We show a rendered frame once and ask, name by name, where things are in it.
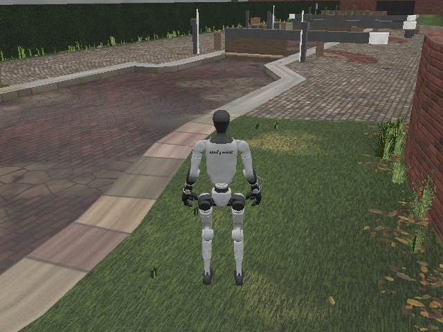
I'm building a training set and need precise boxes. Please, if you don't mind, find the left robot forearm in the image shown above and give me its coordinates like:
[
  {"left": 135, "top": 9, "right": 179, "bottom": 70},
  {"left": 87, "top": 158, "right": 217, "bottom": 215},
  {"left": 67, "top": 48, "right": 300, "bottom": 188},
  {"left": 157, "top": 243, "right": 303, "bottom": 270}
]
[{"left": 183, "top": 167, "right": 196, "bottom": 194}]

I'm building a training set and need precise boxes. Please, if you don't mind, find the right robot forearm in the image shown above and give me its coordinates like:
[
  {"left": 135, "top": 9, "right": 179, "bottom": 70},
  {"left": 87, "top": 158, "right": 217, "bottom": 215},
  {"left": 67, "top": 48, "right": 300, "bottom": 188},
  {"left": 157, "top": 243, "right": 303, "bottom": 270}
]
[{"left": 247, "top": 167, "right": 260, "bottom": 194}]

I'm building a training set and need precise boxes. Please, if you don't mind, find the right robot hand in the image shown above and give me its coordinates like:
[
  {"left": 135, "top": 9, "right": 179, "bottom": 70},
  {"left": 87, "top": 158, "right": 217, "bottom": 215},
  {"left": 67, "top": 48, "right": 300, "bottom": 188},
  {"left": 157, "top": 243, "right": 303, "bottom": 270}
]
[{"left": 246, "top": 192, "right": 262, "bottom": 206}]

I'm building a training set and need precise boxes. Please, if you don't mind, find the left robot hand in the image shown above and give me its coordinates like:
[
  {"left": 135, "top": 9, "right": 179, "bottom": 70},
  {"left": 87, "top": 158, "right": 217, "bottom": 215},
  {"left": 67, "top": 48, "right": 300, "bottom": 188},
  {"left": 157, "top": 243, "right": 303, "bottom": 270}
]
[{"left": 182, "top": 192, "right": 198, "bottom": 207}]

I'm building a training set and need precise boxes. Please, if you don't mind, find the robot left upper arm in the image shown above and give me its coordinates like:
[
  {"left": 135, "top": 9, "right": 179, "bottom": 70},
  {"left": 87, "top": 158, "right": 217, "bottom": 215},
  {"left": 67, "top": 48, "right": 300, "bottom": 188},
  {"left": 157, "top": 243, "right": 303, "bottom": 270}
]
[{"left": 189, "top": 140, "right": 207, "bottom": 178}]

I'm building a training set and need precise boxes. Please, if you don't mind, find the right robot foot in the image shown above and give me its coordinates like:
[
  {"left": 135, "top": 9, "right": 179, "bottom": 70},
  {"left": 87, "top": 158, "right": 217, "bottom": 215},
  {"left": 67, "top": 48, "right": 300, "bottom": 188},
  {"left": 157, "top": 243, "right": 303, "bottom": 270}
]
[{"left": 234, "top": 269, "right": 244, "bottom": 286}]

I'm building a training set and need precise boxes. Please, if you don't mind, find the robot head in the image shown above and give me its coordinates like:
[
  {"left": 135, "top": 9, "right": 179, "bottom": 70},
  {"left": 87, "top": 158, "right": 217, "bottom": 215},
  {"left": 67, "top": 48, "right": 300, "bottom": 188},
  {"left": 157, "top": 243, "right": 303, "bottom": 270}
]
[{"left": 210, "top": 110, "right": 233, "bottom": 144}]

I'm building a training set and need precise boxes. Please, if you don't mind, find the robot right upper arm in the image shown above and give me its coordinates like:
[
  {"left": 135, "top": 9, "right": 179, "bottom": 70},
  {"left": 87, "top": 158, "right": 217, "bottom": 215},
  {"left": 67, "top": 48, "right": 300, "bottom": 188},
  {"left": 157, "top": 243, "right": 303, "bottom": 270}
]
[{"left": 236, "top": 140, "right": 254, "bottom": 178}]

